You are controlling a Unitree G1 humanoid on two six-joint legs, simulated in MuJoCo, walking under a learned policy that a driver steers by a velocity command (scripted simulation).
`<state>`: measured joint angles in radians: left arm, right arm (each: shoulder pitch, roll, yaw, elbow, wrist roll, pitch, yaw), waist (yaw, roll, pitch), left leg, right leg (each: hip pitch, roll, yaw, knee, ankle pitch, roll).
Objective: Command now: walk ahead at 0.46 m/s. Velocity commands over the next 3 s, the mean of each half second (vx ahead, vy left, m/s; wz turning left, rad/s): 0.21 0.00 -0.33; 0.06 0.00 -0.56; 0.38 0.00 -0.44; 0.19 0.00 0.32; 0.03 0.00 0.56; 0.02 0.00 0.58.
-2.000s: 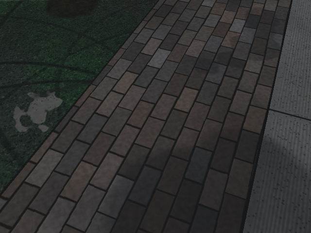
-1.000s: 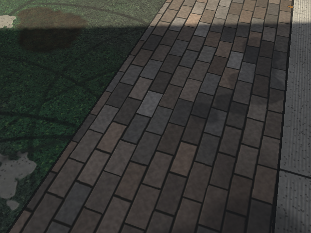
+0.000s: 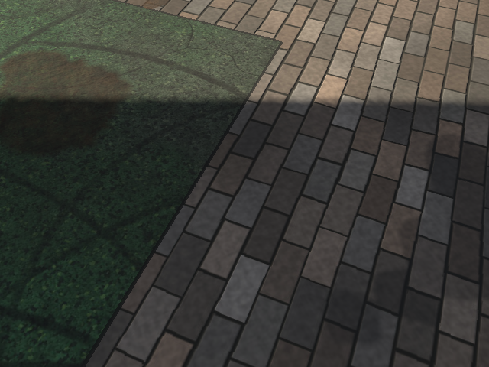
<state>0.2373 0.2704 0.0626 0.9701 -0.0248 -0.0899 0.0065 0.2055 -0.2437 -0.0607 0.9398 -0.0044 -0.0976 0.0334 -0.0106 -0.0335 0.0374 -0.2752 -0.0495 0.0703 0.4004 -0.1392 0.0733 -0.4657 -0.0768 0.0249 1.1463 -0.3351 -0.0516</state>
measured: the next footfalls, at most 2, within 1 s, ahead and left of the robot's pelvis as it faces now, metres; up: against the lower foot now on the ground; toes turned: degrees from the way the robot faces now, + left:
right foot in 0.34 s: +0.29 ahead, -0.13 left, +0.00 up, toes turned -8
left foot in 0.80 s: +0.31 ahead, +0.09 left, +0.00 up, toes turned -28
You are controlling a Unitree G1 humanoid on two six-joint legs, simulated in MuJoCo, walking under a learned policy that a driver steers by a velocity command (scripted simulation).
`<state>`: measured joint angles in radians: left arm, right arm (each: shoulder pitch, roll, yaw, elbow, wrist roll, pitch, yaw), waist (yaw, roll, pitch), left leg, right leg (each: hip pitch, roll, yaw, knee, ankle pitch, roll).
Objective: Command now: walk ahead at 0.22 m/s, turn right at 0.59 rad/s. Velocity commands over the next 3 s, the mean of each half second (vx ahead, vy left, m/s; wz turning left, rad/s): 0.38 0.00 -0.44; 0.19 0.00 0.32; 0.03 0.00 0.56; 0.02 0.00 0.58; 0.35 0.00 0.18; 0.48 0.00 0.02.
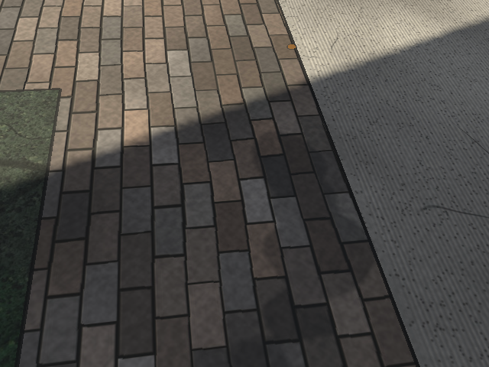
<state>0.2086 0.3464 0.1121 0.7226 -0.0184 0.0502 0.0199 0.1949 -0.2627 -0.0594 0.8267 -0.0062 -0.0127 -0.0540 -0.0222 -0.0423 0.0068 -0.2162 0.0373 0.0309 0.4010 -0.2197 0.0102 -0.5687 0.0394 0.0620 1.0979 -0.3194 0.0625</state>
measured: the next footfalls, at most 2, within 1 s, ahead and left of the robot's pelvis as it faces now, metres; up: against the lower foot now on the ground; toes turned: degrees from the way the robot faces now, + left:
right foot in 0.28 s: +0.10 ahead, -0.18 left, +0.00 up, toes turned -13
left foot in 0.74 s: +0.47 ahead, -0.06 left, +0.00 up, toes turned -7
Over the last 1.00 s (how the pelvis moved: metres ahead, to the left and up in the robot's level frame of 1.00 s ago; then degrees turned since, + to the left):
0.23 0.00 0.01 -30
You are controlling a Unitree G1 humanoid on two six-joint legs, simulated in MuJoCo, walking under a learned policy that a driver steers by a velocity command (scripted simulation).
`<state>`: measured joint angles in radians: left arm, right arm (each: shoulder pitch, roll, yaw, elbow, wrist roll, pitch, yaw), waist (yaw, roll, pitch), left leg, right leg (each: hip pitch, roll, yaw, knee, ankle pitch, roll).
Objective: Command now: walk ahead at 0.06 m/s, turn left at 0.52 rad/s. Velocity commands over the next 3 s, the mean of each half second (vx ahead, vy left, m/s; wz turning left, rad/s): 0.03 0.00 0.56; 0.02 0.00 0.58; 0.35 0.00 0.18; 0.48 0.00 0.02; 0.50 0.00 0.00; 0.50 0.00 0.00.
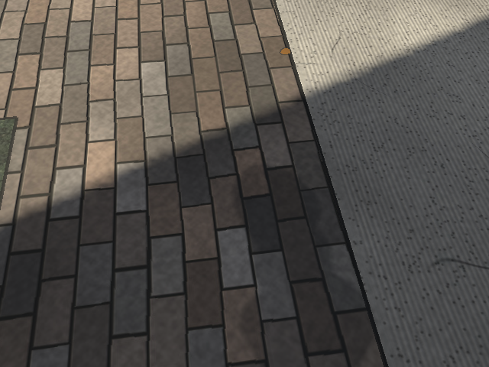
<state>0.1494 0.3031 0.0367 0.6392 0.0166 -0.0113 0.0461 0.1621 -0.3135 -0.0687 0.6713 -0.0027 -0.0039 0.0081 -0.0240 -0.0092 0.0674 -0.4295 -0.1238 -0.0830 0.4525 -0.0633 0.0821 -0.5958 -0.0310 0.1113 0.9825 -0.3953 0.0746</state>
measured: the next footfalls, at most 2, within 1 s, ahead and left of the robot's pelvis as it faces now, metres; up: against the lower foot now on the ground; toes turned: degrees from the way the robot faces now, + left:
right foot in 0.18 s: +0.13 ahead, -0.17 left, +0.00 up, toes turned +12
left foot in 0.58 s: +0.03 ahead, +0.08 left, +0.00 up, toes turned +23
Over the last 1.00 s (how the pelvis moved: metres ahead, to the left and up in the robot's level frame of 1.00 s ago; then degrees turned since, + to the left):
0.33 -0.12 -0.02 1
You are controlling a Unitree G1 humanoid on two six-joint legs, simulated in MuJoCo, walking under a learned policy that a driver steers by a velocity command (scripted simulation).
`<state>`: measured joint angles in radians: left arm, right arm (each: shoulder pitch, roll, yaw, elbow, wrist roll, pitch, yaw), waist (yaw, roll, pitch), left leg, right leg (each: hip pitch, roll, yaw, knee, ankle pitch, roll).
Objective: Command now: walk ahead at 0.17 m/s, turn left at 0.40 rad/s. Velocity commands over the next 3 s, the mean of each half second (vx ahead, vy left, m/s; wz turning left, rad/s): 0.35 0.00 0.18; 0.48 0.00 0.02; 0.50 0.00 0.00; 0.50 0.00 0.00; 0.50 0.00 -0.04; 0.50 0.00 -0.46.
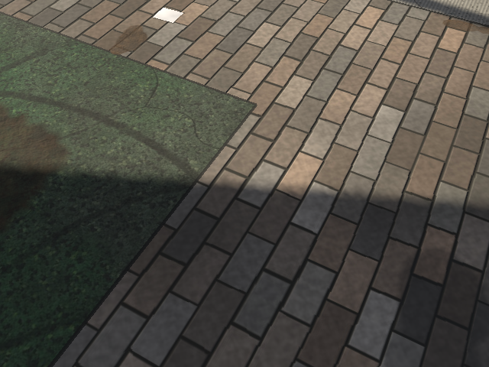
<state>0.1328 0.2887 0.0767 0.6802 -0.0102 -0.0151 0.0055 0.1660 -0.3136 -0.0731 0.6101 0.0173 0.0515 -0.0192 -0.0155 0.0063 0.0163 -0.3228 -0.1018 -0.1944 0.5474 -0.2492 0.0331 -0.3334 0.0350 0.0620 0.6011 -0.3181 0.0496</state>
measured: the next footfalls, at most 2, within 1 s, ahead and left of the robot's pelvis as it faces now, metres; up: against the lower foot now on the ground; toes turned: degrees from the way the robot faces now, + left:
right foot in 0.02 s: +0.04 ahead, -0.12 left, +0.00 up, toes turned +5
left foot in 0.44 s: +0.22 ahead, +0.16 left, +0.00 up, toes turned +4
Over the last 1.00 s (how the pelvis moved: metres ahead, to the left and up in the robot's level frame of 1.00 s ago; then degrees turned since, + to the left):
0.04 -0.03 0.00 36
